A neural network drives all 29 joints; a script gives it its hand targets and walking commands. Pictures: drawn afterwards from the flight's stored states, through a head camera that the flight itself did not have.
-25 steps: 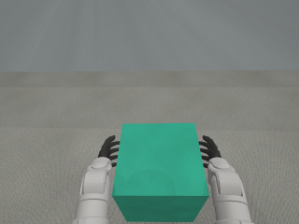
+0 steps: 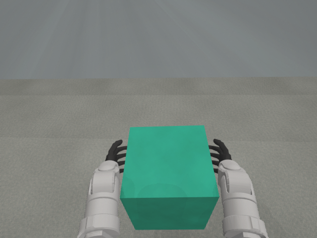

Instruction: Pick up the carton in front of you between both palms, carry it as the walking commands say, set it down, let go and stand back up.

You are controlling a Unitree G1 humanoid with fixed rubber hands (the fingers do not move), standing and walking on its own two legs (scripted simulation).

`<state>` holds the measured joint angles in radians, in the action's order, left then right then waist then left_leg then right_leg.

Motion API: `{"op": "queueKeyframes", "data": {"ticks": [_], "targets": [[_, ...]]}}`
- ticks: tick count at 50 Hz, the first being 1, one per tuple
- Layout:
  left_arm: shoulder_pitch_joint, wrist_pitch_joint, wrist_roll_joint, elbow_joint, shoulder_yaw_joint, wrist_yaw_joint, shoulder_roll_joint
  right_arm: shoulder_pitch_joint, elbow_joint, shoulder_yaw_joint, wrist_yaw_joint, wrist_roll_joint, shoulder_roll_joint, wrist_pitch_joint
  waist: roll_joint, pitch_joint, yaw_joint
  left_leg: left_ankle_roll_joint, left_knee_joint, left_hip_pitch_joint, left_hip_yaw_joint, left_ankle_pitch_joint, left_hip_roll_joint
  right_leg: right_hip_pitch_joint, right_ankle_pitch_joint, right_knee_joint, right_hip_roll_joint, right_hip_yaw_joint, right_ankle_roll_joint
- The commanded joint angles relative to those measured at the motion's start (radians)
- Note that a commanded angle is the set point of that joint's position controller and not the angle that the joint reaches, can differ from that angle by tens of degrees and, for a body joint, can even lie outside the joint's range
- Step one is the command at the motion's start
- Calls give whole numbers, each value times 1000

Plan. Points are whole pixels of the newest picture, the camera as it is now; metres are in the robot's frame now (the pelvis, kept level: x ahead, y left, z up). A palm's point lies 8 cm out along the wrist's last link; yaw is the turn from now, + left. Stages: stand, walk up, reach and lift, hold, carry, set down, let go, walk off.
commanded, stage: set down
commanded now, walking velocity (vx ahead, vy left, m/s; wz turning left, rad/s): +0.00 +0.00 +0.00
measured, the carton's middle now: (168, 179) +0.30 +0.00 -0.03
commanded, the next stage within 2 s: none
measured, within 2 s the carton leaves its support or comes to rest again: neither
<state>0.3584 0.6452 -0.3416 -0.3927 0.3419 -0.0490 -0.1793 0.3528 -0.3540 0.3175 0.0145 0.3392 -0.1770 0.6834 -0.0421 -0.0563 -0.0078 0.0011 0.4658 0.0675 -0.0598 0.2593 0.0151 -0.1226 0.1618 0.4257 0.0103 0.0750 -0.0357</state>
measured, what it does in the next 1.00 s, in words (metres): lowers itself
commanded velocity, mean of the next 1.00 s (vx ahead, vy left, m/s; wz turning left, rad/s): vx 0.00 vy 0.00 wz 0.00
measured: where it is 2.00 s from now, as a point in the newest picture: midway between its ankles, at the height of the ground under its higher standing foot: outside the picture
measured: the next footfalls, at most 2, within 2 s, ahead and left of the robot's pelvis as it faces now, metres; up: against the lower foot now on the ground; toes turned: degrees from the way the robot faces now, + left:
none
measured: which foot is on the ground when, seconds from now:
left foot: down 0.00-1.00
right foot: down 0.00-1.00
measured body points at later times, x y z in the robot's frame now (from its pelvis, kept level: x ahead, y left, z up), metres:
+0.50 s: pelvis -0.02 +0.03 -0.09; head +0.19 +0.00 +0.31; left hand +0.37 +0.15 -0.17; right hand +0.36 -0.16 -0.18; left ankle +0.01 +0.14 -0.74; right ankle +0.06 -0.10 -0.74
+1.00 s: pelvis -0.05 +0.01 -0.22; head +0.20 -0.02 +0.15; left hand +0.42 +0.14 -0.31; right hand +0.41 -0.16 -0.32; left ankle +0.01 +0.14 -0.74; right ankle +0.06 -0.10 -0.74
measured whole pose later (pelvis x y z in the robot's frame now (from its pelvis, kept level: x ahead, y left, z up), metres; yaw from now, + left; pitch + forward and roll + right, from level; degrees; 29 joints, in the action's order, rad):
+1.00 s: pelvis -0.05 +0.01 -0.22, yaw +2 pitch +43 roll +3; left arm 0.86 0.24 -0.18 -0.62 0.47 0.08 -0.10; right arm 0.89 -0.66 0.41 -0.01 0.23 0.01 0.27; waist -0.04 0.18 -0.02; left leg 0.03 1.58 1.79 -0.01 0.54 -0.05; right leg -1.88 0.41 1.54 0.00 -0.04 0.01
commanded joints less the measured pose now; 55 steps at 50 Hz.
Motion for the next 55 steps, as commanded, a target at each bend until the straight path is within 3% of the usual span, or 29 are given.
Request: {"op": "queueKeyframes", "data": {"ticks": [1,7,10,16,21,24,29,33,41,48,55], "targets": [[573,-80,162,-96,-382,-219,-873,574,-96,-397,244,-188,-857,-79,42,139,-1,-53,-81,314,-30,121,-90,189,176,-40,30,-173,22],[570,-200,18,-189,-189,-140,-727,574,-213,-185,203,-35,-658,-211,31,141,-15,-37,33,456,-21,73,-111,3,46,102,67,-139,10],[540,-293,12,-188,-173,-114,-678,547,-234,-175,197,-21,-596,-310,23,227,-9,-22,110,526,-6,-22,-128,-92,-96,196,79,-130,9],[588,-498,120,-168,-370,-86,-760,597,-232,-353,201,-109,-664,-517,29,604,-11,18,294,667,0,-238,-154,-204,-341,408,98,-130,11],[643,-587,212,-104,-558,-33,-815,675,-151,-518,184,-194,-682,-606,60,1038,-24,42,474,747,-1,-426,-160,-319,-507,592,107,-129,27],[655,-581,230,-61,-588,-1,-808,696,-127,-548,179,-217,-657,-597,69,1140,-28,49,540,764,2,-409,-166,-465,-418,641,121,-112,40],[763,-514,228,-114,-552,-19,-822,748,-225,-461,187,-190,-675,-535,31,1001,-46,48,587,985,22,-65,-183,-693,-103,695,130,-85,32],[848,-462,213,-186,-478,-47,-835,822,-295,-399,198,-167,-709,-482,12,939,-48,42,647,1124,34,70,-191,-822,29,749,132,-78,28],[1006,-434,206,-246,-389,-71,-811,969,-345,-371,193,-169,-753,-443,53,1029,-32,35,814,1343,69,89,-210,-927,27,886,134,-78,45],[1116,-429,247,-244,-404,-78,-790,1080,-321,-416,160,-214,-759,-435,91,1172,-30,34,957,1490,100,90,-224,-971,-10,1011,137,-72,65],[1213,-417,285,-244,-426,-84,-767,1171,-309,-435,141,-246,-734,-423,88,1235,-42,38,1069,1605,123,104,-229,-1027,-16,1112,136,-65,72]]}}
